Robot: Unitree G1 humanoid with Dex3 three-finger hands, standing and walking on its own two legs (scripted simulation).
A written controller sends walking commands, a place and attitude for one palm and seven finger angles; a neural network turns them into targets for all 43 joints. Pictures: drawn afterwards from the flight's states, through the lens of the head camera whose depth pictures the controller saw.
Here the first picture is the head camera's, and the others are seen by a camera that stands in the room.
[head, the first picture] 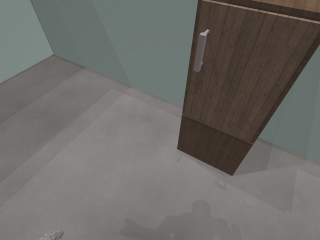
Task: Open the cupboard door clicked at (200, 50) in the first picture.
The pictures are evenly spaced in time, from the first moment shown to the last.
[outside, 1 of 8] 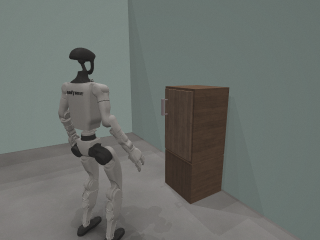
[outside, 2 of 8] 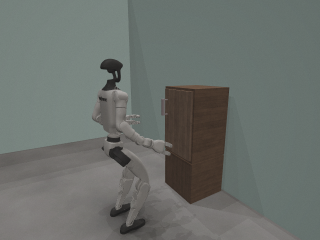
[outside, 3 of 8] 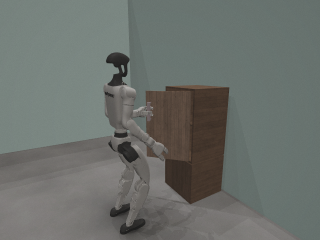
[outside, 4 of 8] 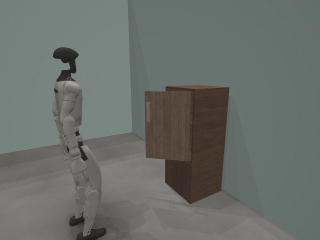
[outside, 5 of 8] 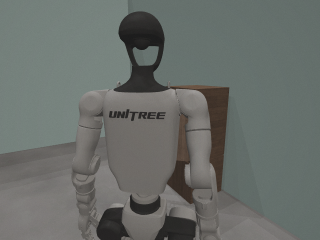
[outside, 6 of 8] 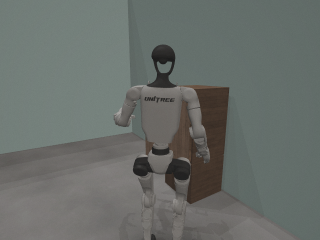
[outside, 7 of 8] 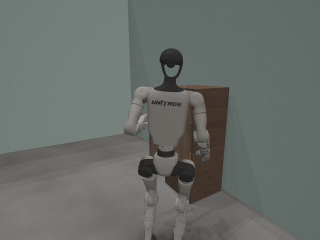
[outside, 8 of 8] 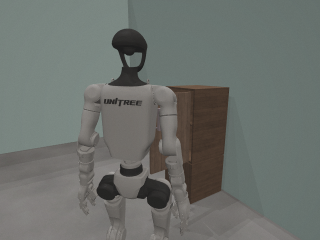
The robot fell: no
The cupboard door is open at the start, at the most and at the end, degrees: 0 94 94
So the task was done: yes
